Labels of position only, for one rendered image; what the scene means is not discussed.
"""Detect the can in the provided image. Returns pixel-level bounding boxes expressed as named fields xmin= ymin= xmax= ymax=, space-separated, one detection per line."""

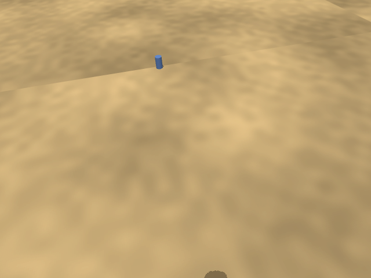
xmin=155 ymin=55 xmax=163 ymax=69

